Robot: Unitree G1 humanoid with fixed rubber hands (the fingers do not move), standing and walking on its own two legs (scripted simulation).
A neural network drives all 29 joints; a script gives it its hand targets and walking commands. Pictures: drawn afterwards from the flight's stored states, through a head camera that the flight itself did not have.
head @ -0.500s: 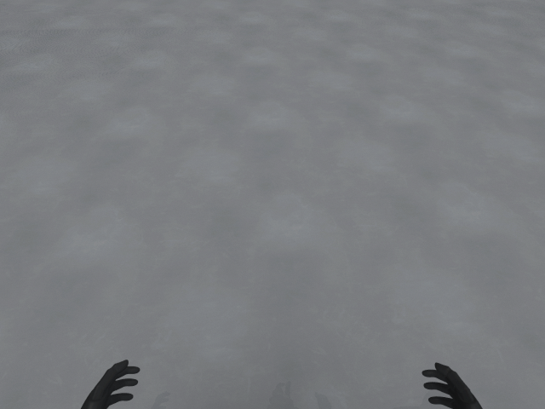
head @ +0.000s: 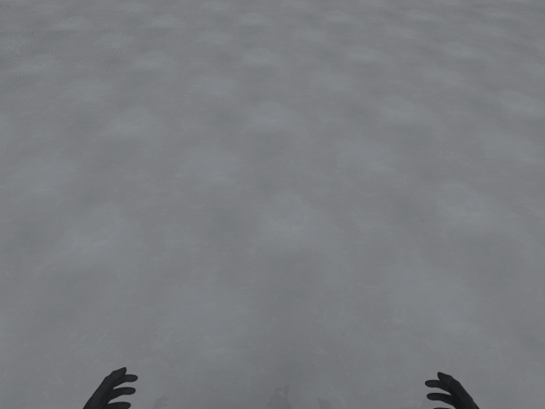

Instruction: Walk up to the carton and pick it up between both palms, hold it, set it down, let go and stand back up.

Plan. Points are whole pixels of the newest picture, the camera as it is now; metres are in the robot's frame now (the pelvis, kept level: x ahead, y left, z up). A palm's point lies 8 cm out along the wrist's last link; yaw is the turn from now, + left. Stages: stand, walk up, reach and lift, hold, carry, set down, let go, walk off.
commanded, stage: stand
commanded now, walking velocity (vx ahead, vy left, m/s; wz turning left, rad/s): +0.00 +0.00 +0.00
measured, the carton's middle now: out of the picture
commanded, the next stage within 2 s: none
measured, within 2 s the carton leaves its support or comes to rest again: neither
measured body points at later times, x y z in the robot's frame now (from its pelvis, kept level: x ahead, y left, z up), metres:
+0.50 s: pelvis -0.01 +0.00 +0.00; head -0.02 +0.00 +0.45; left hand +0.12 +0.28 -0.10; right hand +0.11 -0.28 -0.10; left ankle +0.00 +0.12 -0.72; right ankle -0.01 -0.12 -0.72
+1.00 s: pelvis -0.02 +0.00 +0.00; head -0.03 +0.00 +0.45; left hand +0.09 +0.28 -0.11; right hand +0.09 -0.28 -0.11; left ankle +0.00 +0.12 -0.72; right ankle -0.01 -0.12 -0.72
